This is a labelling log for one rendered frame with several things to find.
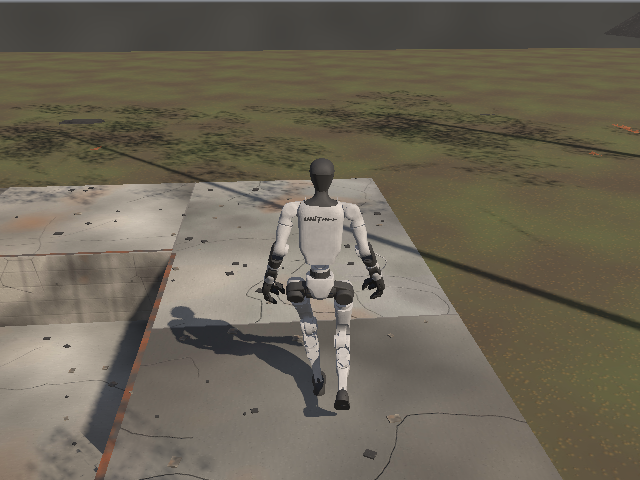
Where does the left robot forearm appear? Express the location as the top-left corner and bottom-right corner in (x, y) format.
(264, 241), (283, 284)

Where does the robot right foot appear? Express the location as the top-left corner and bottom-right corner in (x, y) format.
(334, 389), (350, 410)

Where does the robot left hand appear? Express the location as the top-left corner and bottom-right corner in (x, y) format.
(262, 281), (285, 304)

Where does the left robot upper arm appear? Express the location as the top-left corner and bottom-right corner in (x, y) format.
(272, 201), (301, 257)

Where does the right robot forearm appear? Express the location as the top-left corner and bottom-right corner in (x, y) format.
(361, 242), (382, 281)

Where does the right robot thigh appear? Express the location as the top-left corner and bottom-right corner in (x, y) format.
(333, 280), (354, 348)

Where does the robot right hand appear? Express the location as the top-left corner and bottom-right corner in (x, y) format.
(362, 277), (385, 299)

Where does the right robot upper arm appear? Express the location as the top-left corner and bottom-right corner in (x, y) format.
(342, 202), (371, 258)

